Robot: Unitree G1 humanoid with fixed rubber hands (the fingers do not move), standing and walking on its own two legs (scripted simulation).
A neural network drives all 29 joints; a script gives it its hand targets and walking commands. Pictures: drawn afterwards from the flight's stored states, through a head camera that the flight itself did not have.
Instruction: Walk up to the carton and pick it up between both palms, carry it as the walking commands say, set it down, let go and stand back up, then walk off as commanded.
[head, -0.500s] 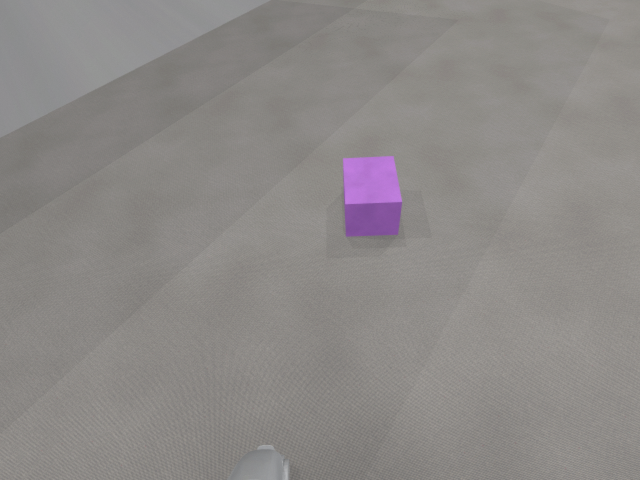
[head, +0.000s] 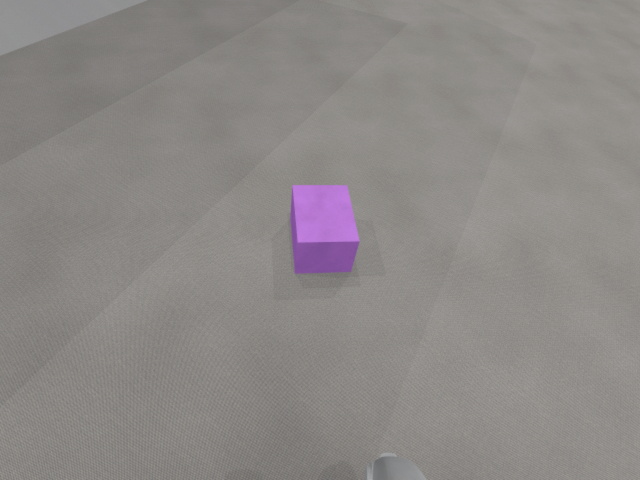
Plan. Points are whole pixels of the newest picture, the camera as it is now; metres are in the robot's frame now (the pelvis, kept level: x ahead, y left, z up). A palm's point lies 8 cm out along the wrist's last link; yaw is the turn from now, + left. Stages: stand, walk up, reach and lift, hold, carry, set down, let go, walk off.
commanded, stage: walk up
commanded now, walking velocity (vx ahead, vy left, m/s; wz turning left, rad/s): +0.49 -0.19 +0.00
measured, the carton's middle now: (321, 228) +1.10 -0.08 -0.69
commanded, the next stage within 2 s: none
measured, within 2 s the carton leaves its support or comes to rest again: neither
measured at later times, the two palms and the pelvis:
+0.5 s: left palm (199, 444) +0.20 +0.16 -0.12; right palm (517, 374) +0.32 -0.34 -0.15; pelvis +0.23 -0.10 +0.00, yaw +1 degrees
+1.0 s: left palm (196, 276) +0.49 +0.22 -0.16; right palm (473, 279) +0.49 -0.30 -0.11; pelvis +0.47 -0.03 +0.00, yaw +0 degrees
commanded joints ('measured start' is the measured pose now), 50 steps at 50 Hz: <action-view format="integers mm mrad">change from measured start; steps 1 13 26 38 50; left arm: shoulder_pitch -30 103 246 326 190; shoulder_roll -29 90 60 106 -29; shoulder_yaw -15 16 -10 14 2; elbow -52 -10 21 96 36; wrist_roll -3 4 -8 -29 1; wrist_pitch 7 -63 -113 -77 9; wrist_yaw -20 12 45 58 13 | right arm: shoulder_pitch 61 93 -207 -367 -71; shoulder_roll -121 -97 -48 -76 -121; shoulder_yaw -17 -5 -21 -6 -21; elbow -31 15 -120 -197 -58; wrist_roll -3 -24 -24 -21 0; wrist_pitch -12 14 85 43 -2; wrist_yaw -5 -1 55 43 -6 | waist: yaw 5 116 65 59 53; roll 208 77 -90 -97 216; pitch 47 -151 25 31 -68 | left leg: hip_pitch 13 -108 -508 -204 -23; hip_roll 225 100 72 -17 239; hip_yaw -158 4 -124 2 -154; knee -200 270 649 166 -84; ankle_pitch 208 181 109 27 594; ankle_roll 59 37 -51 -53 66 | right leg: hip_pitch -69 576 453 506 66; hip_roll -19 28 -214 -166 -3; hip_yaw -16 -109 111 -29 5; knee -111 -544 -855 -735 45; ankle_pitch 80 -59 100 240 -103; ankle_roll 16 -53 -123 -133 3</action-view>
